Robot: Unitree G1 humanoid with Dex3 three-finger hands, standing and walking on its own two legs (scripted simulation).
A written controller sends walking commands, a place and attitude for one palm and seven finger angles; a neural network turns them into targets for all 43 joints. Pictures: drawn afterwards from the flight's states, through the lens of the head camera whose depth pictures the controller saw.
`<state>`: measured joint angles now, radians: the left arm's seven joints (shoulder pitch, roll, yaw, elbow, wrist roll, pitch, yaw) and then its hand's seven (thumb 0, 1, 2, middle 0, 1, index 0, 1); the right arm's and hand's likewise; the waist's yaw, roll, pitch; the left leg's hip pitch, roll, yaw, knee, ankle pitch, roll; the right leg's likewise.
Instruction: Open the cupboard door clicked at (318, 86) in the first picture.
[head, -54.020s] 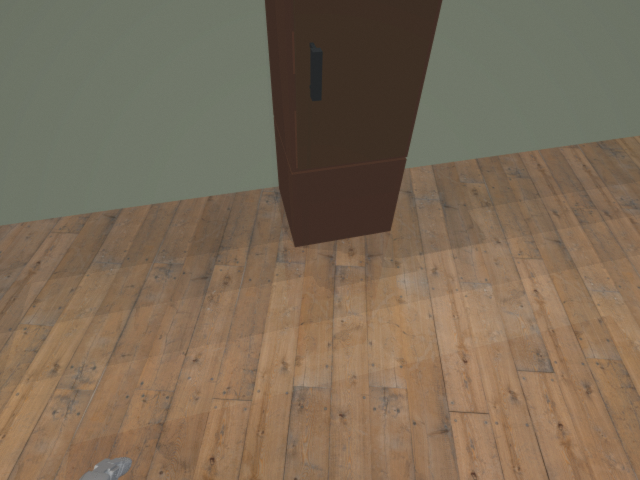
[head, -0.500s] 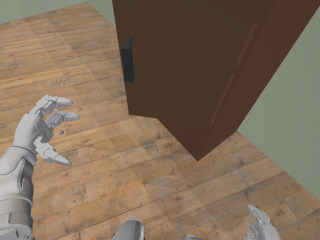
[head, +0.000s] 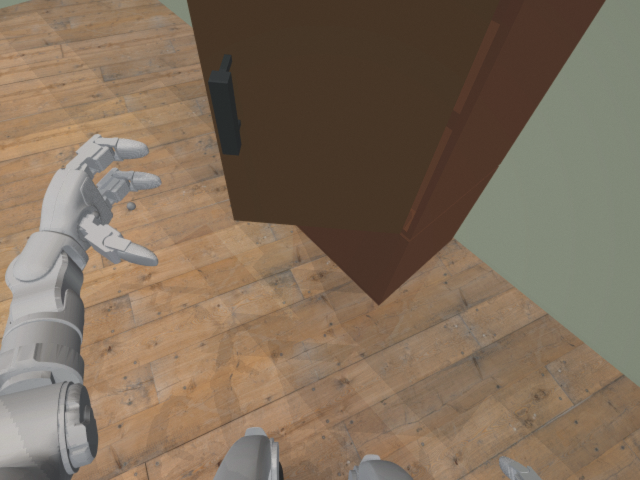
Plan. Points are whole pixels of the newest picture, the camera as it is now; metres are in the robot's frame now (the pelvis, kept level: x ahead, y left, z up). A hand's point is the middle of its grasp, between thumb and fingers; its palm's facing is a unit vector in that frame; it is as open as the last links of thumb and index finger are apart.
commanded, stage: move the hooked fingers beside the handle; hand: left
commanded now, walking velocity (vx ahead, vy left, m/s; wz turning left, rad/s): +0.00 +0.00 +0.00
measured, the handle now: (229, 106) +0.63 +0.15 +0.07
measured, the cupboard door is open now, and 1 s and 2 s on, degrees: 44 44 44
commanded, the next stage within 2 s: slide the fingers in behind the handle in 1.92 s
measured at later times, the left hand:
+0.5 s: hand (164, 149) +0.51 +0.21 +0.08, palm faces -0.05 -1.00 -0.01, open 14.0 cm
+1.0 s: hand (176, 120) +0.58 +0.22 +0.07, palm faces -0.06 -1.00 +0.00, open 14.0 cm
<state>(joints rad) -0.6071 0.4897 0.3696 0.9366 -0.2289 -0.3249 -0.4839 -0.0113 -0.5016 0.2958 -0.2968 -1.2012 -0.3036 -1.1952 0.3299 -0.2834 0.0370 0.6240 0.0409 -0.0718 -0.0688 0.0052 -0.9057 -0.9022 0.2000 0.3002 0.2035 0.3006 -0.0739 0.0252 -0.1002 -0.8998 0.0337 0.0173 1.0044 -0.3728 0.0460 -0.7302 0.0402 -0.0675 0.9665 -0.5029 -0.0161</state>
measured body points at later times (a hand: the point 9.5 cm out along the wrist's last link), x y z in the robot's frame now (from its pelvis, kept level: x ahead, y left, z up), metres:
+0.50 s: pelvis +0.00 -0.01 -0.02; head +0.13 +0.02 +0.41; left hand +0.51 +0.27 +0.09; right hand +0.01 -0.28 -0.12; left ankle +0.06 +0.09 -0.67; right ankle -0.02 -0.12 -0.67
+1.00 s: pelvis +0.01 +0.01 -0.03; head +0.19 +0.03 +0.39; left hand +0.58 +0.27 +0.07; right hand -0.05 -0.26 -0.11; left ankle +0.06 +0.09 -0.67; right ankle -0.02 -0.12 -0.67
